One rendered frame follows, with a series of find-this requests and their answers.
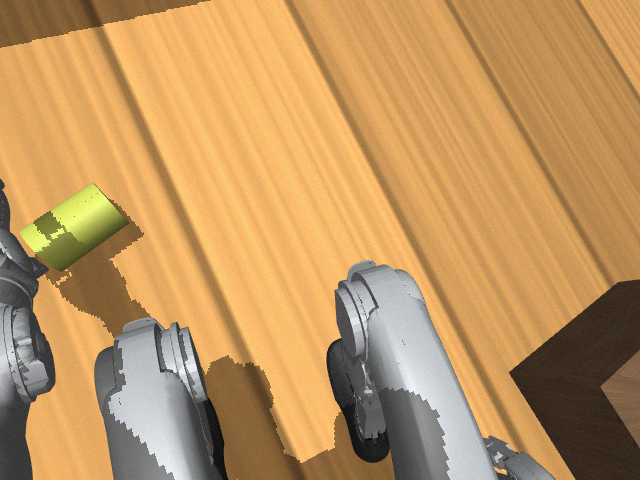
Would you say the left robot hand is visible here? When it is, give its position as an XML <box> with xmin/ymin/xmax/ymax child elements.
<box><xmin>0</xmin><ymin>179</ymin><xmax>49</xmax><ymax>279</ymax></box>

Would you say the right robot foot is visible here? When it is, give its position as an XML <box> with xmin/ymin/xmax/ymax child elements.
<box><xmin>326</xmin><ymin>338</ymin><xmax>390</xmax><ymax>463</ymax></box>

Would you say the left robot foot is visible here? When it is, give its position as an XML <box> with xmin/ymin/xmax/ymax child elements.
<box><xmin>203</xmin><ymin>398</ymin><xmax>228</xmax><ymax>480</ymax></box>

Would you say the right robot hand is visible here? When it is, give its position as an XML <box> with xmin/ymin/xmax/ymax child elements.
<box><xmin>483</xmin><ymin>436</ymin><xmax>556</xmax><ymax>480</ymax></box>

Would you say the left robot arm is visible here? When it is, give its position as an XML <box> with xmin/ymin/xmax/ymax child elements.
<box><xmin>0</xmin><ymin>228</ymin><xmax>56</xmax><ymax>480</ymax></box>

